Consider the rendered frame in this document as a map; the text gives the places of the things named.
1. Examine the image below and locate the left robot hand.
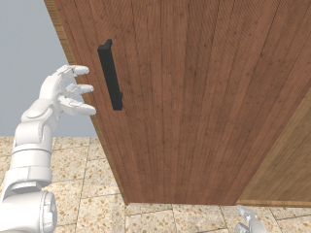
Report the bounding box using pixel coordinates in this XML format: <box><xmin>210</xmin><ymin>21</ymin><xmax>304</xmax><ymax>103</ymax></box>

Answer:
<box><xmin>39</xmin><ymin>64</ymin><xmax>96</xmax><ymax>117</ymax></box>

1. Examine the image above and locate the handle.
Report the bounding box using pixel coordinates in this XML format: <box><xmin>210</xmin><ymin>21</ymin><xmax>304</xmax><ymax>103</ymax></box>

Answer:
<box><xmin>97</xmin><ymin>39</ymin><xmax>123</xmax><ymax>111</ymax></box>

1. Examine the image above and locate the right robot hand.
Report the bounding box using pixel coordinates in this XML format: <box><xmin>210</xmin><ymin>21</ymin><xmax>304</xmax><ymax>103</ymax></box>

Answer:
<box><xmin>232</xmin><ymin>204</ymin><xmax>267</xmax><ymax>233</ymax></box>

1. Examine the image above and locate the wardrobe door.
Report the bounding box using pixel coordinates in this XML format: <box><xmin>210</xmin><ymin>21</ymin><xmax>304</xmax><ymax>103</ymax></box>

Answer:
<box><xmin>53</xmin><ymin>0</ymin><xmax>311</xmax><ymax>206</ymax></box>
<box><xmin>238</xmin><ymin>87</ymin><xmax>311</xmax><ymax>202</ymax></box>

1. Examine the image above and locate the left robot upper arm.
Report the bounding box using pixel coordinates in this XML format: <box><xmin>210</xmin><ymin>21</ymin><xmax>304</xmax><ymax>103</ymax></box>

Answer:
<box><xmin>0</xmin><ymin>190</ymin><xmax>57</xmax><ymax>233</ymax></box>

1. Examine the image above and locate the robot left forearm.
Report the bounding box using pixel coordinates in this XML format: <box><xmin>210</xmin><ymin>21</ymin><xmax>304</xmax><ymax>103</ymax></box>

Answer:
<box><xmin>0</xmin><ymin>98</ymin><xmax>61</xmax><ymax>207</ymax></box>

